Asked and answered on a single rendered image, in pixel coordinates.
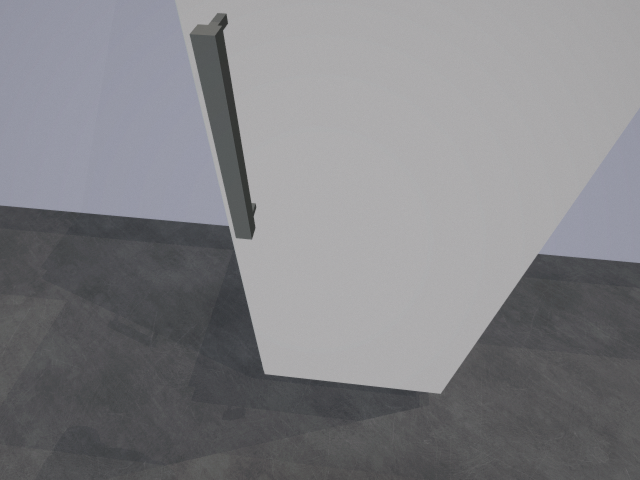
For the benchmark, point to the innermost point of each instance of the fridge door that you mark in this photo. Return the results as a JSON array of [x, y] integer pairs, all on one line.
[[409, 159]]

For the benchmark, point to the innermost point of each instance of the handle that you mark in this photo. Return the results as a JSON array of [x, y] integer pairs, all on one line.
[[212, 63]]

